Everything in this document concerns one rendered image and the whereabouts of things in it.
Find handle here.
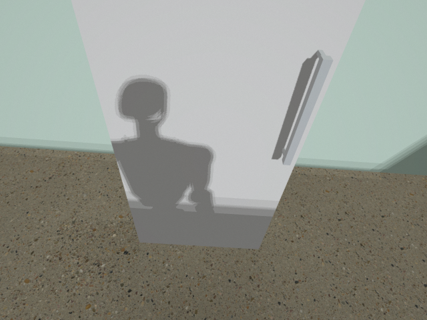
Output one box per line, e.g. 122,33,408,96
282,50,333,165

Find fridge door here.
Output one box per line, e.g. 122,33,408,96
71,0,365,249

